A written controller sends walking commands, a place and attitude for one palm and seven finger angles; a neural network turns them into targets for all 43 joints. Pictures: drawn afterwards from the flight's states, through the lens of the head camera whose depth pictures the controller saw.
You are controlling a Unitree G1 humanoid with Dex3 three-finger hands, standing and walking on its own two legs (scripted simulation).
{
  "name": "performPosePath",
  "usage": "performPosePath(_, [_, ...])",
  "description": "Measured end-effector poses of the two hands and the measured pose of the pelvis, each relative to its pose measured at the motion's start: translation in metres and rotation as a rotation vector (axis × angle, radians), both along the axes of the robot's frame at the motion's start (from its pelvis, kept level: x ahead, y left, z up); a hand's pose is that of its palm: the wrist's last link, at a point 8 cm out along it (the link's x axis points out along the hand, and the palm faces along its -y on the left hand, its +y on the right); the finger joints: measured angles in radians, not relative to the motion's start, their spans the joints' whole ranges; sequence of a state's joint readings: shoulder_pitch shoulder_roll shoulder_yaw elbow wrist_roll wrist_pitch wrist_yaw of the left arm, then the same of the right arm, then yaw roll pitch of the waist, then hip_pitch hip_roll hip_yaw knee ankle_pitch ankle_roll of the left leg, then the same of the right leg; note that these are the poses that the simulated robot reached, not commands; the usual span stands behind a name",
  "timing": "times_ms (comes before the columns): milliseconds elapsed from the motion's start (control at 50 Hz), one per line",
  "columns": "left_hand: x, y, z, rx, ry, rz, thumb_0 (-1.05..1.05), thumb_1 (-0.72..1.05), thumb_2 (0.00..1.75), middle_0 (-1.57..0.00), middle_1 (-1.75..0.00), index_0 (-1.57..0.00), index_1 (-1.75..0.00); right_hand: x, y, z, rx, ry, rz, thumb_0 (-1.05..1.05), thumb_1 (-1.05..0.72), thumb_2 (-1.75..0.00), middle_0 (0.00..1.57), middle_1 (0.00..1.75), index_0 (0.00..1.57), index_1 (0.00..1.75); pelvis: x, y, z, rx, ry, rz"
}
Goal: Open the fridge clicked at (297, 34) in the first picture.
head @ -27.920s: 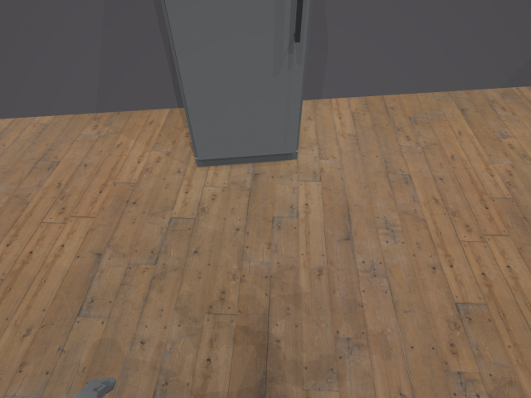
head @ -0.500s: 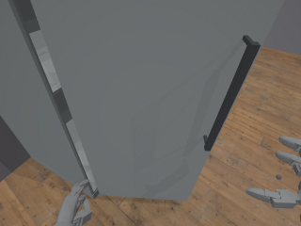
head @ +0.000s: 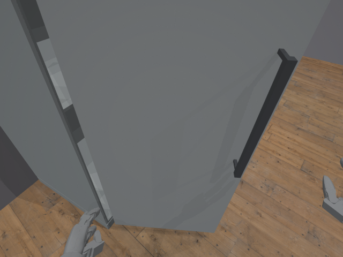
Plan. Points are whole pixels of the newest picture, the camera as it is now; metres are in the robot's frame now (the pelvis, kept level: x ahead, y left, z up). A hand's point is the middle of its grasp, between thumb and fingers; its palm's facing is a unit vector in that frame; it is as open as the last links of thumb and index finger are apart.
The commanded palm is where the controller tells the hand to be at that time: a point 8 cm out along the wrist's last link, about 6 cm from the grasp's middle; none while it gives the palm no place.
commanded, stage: draw the hand back to the body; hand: right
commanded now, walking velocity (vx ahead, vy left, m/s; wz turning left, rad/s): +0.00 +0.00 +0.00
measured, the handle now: (255, 126) +0.40 -0.22 +0.13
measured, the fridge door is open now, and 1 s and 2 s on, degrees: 64 64 64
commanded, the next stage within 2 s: step back with the hand held close in 0.36 s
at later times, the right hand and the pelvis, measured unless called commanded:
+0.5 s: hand (330, 196) +0.19 -0.28 +0.15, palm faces +0.47 +0.80 -0.36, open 7.4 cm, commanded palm +0.14 -0.30 +0.17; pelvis +0.00 +0.00 +0.00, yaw +0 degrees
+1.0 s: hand out of the picture +0.14 -0.29 +0.15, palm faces +0.41 +0.78 -0.47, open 7.4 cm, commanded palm +0.09 -0.32 +0.17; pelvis -0.06 -0.02 -0.01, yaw +0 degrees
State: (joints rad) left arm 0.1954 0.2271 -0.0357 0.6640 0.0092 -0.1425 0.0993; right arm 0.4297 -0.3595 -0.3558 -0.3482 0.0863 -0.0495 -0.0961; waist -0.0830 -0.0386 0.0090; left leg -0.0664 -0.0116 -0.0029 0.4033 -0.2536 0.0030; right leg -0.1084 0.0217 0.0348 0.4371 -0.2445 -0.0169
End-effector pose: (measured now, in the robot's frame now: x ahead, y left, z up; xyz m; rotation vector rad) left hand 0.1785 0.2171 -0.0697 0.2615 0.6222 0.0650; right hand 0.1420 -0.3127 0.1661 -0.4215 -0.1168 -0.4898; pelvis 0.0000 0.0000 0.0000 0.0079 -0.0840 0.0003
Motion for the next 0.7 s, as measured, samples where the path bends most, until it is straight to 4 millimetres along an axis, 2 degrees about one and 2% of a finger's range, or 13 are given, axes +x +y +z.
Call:
performPosePath(100, [0.005,-0.002,0.002,-0.003,-0.006,-0.007,0.01,0.9,0.9,-0.21,-0.3,-0.2,-0.3,0.002,-0.001,0.001,0.005,-0.004,-0.003,0.01,-0.77,-0.84,0.21,0.37,0.21,0.37,0.001,-0.001,0.001,0.0,-0.001,0.001])
performPosePath(220, [0.006,-0.005,0.002,-0.007,0.003,-0.007,0.01,0.9,0.9,-0.21,-0.3,-0.2,-0.3,0.004,0.001,-0.002,0.016,0.008,0.006,0.01,-0.85,-0.88,0.21,0.32,0.21,0.32,0.003,-0.002,0.001,-0.001,-0.001,0.002])
performPosePath(520, [-0.001,-0.003,-0.002,-0.008,0.035,-0.002,0.01,0.9,0.9,-0.21,-0.3,-0.2,-0.3,0.005,0.001,0.001,0.011,0.004,0.005,0.02,-0.89,-0.9,0.21,0.3,0.21,0.3,0.001,-0.002,0.002,0.003,-0.001,-0.002])
performPosePath(600, [-0.003,0.0,0.0,0.004,0.058,0.009,0.01,0.9,0.9,-0.21,-0.3,-0.2,-0.3,0.011,0.001,0.006,-0.026,-0.025,0.031,0.02,-0.89,-0.9,0.21,0.3,0.21,0.3,-0.004,-0.003,0.002,0.015,0.037,-0.009])
performPosePath(700, [-0.012,0.007,0.003,0.019,0.079,0.063,0.01,0.9,0.9,-0.21,-0.3,-0.2,-0.3,0.012,0.005,0.001,-0.06,0.026,0.095,0.02,-0.89,-0.9,0.21,0.3,0.21,0.3,-0.012,-0.009,0.002,0.014,0.076,0.001])
